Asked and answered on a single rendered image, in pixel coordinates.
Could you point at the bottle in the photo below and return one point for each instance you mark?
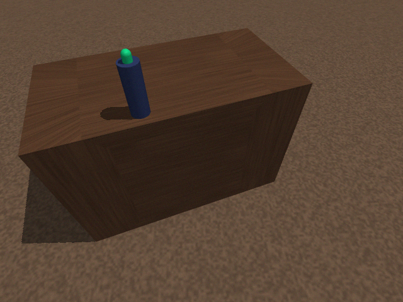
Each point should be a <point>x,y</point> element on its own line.
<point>131,76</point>

